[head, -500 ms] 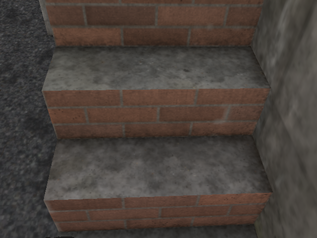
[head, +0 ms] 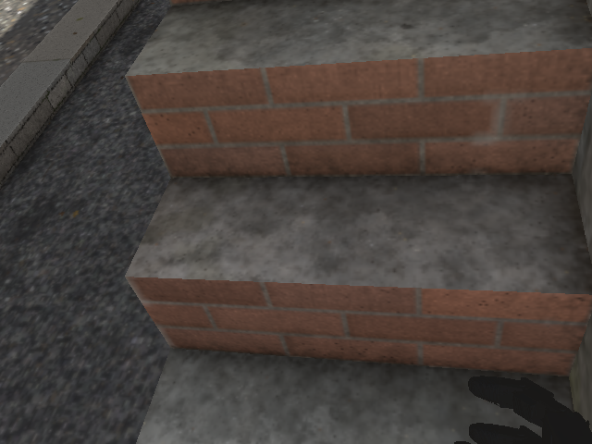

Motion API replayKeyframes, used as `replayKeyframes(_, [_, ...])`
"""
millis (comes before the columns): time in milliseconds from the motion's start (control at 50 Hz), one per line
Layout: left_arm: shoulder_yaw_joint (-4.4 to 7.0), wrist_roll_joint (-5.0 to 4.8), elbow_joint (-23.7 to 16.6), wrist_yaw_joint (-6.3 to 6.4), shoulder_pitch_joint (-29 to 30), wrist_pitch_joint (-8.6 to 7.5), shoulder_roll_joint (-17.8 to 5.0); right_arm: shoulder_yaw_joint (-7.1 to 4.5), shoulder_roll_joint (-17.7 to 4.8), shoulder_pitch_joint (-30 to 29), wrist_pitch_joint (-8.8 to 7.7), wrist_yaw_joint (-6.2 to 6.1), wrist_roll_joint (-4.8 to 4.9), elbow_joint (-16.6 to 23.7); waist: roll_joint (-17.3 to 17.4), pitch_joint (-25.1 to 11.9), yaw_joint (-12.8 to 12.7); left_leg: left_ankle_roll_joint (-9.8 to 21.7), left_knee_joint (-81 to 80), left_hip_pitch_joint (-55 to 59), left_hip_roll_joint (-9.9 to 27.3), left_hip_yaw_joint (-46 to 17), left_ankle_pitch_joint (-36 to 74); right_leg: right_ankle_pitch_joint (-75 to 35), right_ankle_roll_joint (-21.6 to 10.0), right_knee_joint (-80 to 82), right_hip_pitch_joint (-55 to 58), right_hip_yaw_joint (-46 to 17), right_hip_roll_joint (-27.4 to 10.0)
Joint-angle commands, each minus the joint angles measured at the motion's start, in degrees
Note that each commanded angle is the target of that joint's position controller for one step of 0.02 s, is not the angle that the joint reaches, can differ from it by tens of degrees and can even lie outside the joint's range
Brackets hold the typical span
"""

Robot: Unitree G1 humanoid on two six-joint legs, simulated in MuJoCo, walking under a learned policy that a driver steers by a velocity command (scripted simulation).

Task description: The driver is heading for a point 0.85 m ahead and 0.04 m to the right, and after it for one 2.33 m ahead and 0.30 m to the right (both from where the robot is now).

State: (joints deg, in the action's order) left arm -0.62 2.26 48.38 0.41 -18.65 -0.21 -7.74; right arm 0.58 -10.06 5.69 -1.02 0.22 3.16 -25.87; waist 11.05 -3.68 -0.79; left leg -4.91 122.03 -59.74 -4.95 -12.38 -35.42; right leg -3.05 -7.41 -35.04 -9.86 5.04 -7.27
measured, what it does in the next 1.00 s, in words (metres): goes down, backwards: left foot 0.22 m higher, then right foot 0.43 m lower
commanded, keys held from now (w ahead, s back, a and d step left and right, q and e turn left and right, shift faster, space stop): w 0.34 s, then no key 0.38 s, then w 0.28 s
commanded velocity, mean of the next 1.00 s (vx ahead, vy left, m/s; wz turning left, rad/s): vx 0.32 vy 0.00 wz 0.06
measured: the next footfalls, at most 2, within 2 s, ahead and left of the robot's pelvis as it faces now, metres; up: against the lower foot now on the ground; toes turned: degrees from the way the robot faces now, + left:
left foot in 0.16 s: +0.11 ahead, +0.17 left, +0.22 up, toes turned +3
right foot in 0.84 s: -0.39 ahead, -0.06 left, -0.21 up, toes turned -15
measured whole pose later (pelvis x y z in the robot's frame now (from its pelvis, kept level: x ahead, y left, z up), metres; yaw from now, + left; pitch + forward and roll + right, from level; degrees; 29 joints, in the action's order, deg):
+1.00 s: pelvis -0.30 +0.11 -0.30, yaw +1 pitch +1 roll -2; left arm 2.1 -2.1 40.5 5.6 -17.7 6.2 -15.4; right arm 5.0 -6.3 7.8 4.1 0.0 2.1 -28.8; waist -3.3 2.9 -2.9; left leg -4.3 107.4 -60.4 6.1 0.9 -59.9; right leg 51.7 3.0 -37.8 -6.5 11.2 -7.8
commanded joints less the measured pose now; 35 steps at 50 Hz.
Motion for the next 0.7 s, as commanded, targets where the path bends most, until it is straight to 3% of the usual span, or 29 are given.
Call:
replayKeyframes(20, [4.59,3.81,-4.7,3.40,-6.3,0.22,-14.2,1.49,-1.2,-5.2,-3.64,2.46,0.92,6.1,-23.5,1.2,-4.6,-2.6,17.0,-38.1,1.1,-2.1,2.1,-53.1,-1.1,5.2,38.4,-11.5,-14.6])
replayKeyframes(40, [6.40,2.56,-3.5,4.32,-7.9,0.52,-18.3,2.52,1.3,-13.4,-3.68,2.23,-0.60,9.2,-20.9,2.6,-4.0,-2.2,9.0,-38.2,4.7,3.2,2.5,-58.6,1.9,7.5,35.6,-8.9,-14.1])
replayKeyframes(60, [5.46,2.51,-3.3,5.69,-9.2,0.26,-13.6,3.32,3.2,-21.2,-2.67,1.98,-0.77,9.7,-15.4,5.4,-5.8,-3.6,3.4,-37.8,6.9,6.7,6.6,-54.8,3.1,12.4,32.3,-7.0,-13.0])
replayKeyframes(80, [5.23,1.79,-5.2,6.67,-3.3,-0.74,-13.9,4.68,5.7,-15.0,-1.18,2.04,0.53,11.5,-24.6,4.9,0.6,-2.9,-9.2,-24.4,13.7,2.2,7.7,-54.1,4.4,17.7,19.8,-5.3,-17.6])
replayKeyframes(100, [5.30,0.22,-7.0,7.61,1.9,-0.59,-15.3,4.43,4.1,-10.4,0.19,2.20,0.26,11.0,-25.7,3.3,4.6,-3.0,-19.5,-12.1,15.4,5.2,10.0,-48.4,4.9,23.1,12.3,-0.9,-16.8])
replayKeyframes(120, [5.63,-0.29,-7.5,7.87,2.9,0.07,-16.1,3.89,3.3,-10.5,1.23,2.32,0.30,10.5,-25.5,3.4,4.8,-2.9,-24.5,-4.6,15.4,8.9,12.9,-45.6,5.3,26.7,10.5,3.1,-15.6])
replayKeyframes(140, [6.86,-2.16,-9.3,7.84,4.8,1.27,-19.9,4.61,2.6,-12.3,2.52,2.20,0.04,9.8,-20.5,4.3,4.6,-0.9,-38.9,8.4,12.4,18.1,8.4,-49.6,3.9,32.9,4.8,5.9,-13.3])
replayKeyframes(160, [6.99,-2.61,-8.4,7.66,1.8,1.63,-21.8,3.71,2.2,-15.5,3.22,1.35,0.58,9.8,-24.0,1.5,4.1,2.9,-42.4,17.7,7.7,21.1,6.5,-74.5,1.5,34.6,8.1,5.7,-12.1])
replayKeyframes(180, [7.91,-2.00,-5.8,7.23,-0.6,3.17,-24.3,2.27,-0.2,-11.3,3.13,2.20,-1.74,9.2,-27.9,-0.2,5.7,6.2,-47.2,13.2,5.3,18.6,-5.8,-104.5,-1.8,22.8,20.5,5.4,-13.0])
replayKeyframes(200, [8.47,-3.38,-4.7,5.98,-4.1,3.84,-24.3,1.65,-2.1,-6.8,3.38,2.92,-2.05,8.4,-26.8,-3.2,5.7,10.1,-54.6,15.4,3.3,15.5,-7.8,-99.8,-2.9,17.3,25.4,1.8,-14.8])
replayKeyframes(220, [8.77,-5.59,-3.5,5.14,-3.3,3.64,-24.4,0.70,-2.6,-2.1,3.41,2.93,-2.60,6.4,-27.2,-8.4,8.1,12.8,-52.0,21.8,4.0,9.3,0.0,-90.7,-3.6,17.7,22.9,2.7,-14.5])
replayKeyframes(240, [8.96,-6.61,-2.6,4.77,-1.8,2.74,-24.2,-0.41,-4.0,3.3,3.72,2.36,-2.98,4.4,-27.4,-11.5,10.9,13.2,-53.6,27.2,3.8,7.5,4.7,-73.4,-5.0,19.1,22.0,3.4,-14.2])
replayKeyframes(260, [8.87,-7.80,-2.8,4.07,-0.8,2.81,-23.6,-1.04,-4.8,9.2,4.71,2.02,-2.81,1.1,-25.4,-10.6,12.3,13.1,-57.8,33.3,2.7,7.7,10.3,-48.9,-5.7,20.3,17.7,3.9,-14.2])
replayKeyframes(280, [8.17,-7.24,-4.8,3.77,2.2,3.05,-21.3,-2.15,-6.3,8.7,5.57,1.61,-2.38,0.7,-23.1,-8.2,11.7,13.1,-58.5,37.6,1.8,7.0,15.4,-24.8,-6.5,23.7,11.2,2.2,-14.1])
replayKeyframes(300, [6.02,-6.07,-6.0,3.69,4.0,2.86,-16.0,-3.52,-5.9,5.5,6.56,0.63,-3.01,1.4,-24.0,-5.8,10.2,12.4,-60.0,39.4,1.0,6.0,15.2,-3.0,-6.3,23.7,8.4,3.7,-10.4])
replayKeyframes(320, [4.82,-4.99,-6.5,2.92,1.9,2.65,-10.9,-3.91,-6.0,3.0,6.17,0.34,-2.97,1.5,-19.4,-1.5,7.4,13.5,-65.9,37.6,1.1,4.7,14.2,10.0,-5.7,18.7,6.8,5.5,-7.5])
replayKeyframes(360, [4.14,-5.60,-8.5,2.24,1.7,3.42,-9.6,-3.71,-5.8,2.2,4.57,0.67,-4.42,1.7,-12.3,1.3,6.1,14.4,-72.7,31.6,2.2,-0.6,9.0,23.2,-5.9,7.2,3.7,-0.2,-7.1])
replayKeyframes(380, [2.52,-5.24,-12.1,1.36,3.7,2.96,-8.6,-3.21,-5.0,3.6,3.35,-0.13,-5.63,1.5,-10.5,1.1,6.4,14.6,-73.6,28.5,4.3,-6.8,6.9,31.0,-5.9,-5.9,-0.4,-3.5,-5.4])
replayKeyframes(420, [1.38,-4.51,-18.8,-1.72,12.7,1.28,-9.3,-2.73,-5.8,8.7,1.71,-3.06,-7.49,1.8,-5.3,-2.1,7.4,16.5,-76.2,27.4,10.7,-21.8,0.8,32.1,-4.8,-34.3,-12.1,-12.5,-1.1])
replayKeyframes(440, [0.93,-4.10,-21.8,-2.86,17.1,0.68,-10.0,-2.40,-6.5,9.7,0.93,-4.39,-7.55,3.0,-2.3,-2.7,7.1,17.1,-77.4,22.8,15.1,-26.6,-0.8,33.8,-2.8,-54.3,-16.3,-14.7,4.0])
replayKeyframes(460, [-0.10,-3.88,-24.2,-3.34,18.4,0.29,-9.4,-1.80,-6.1,8.4,0.09,-5.01,-6.53,4.6,-1.7,-1.9,5.0,15.1,-77.6,15.5,17.2,-26.8,-4.4,37.7,0.1,-71.4,-18.1,-15.7,8.4])
replayKeyframes(480, [-0.99,-3.42,-24.5,-3.45,14.0,0.76,-7.8,-0.79,-4.9,4.6,-0.25,-5.22,-6.38,5.4,-2.7,-1.6,0.8,10.6,-76.4,11.5,14.6,-19.9,-6.5,37.3,2.0,-80.4,-19.3,-15.5,10.3])
replayKeyframes(500, [-0.96,-3.35,-23.2,-3.13,5.8,1.89,-7.7,-0.20,-6.0,-1.3,-0.28,-5.14,-6.65,6.7,-1.9,-3.1,-5.2,7.9,-76.9,8.1,12.4,-12.4,-5.1,32.8,4.5,-86.6,-16.6,-10.8,12.5])
replayKeyframes(540, [0.85,-2.61,-21.7,-1.78,-4.4,4.73,-13.5,0.86,-5.8,-9.4,-1.06,-5.19,-5.22,6.5,-4.5,0.8,-11.0,5.4,-74.8,-4.0,9.8,0.1,-4.9,21.5,7.4,-87.7,-9.1,-4.2,12.3])
replayKeyframes(580, [1.54,-1.98,-21.0,-0.53,-7.5,6.43,-16.9,1.13,-4.9,-10.1,-2.94,-5.53,-3.23,6.9,-5.4,1.7,-9.5,5.2,-68.4,-5.4,10.7,-0.2,-3.9,19.6,7.1,-79.4,-8.0,-7.6,9.3])
replayKeyframes(620, [0.79,-0.94,-22.3,-0.03,-5.4,6.94,-16.6,0.26,-4.6,-3.4,-3.53,-6.96,-3.46,6.0,-8.6,1.0,-4.3,5.0,-60.9,3.6,12.2,-5.0,0.4,24.3,5.3,-59.7,-14.2,-13.4,5.2])
replayKeyframes(660, [-0.28,-0.23,-20.1,-0.85,-7.7,6.98,-13.8,-0.78,-4.8,-4.2,-3.22,-8.60,-5.17,7.6,-9.3,0.4,-3.0,2.3,-59.2,4.9,11.6,-5.3,0.2,23.1,3.3,-43.1,-12.9,-10.6,4.9])
replayKeyframes(680, [-0.61,-0.09,-17.8,-1.40,-11.2,7.24,-13.1,-1.19,-4.9,-6.1,-2.58,-9.10,-5.27,8.7,-8.8,0.8,-3.3,0.2,-55.8,1.3,9.9,-2.5,-1.1,23.4,1.9,-36.2,-9.6,-9.1,4.3])
replayKeyframes(700, [-1.05,1.16,-15.8,-1.18,-13.0,7.67,-10.9,-0.94,-3.8,-9.5,-1.69,-9.74,-4.58,9.8,-10.3,1.5,-4.3,-1.1,-52.1,-1.2,9.0,-0.1,-0.1,18.1,0.9,-27.8,-7.9,-5.6,4.0])
Keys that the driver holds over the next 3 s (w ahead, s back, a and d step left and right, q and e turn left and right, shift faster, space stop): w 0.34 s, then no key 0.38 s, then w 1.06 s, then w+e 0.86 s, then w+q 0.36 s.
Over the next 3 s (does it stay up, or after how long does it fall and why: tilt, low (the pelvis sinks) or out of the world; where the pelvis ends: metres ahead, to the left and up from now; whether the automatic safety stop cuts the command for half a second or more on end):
stays up -0.56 0.29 -0.46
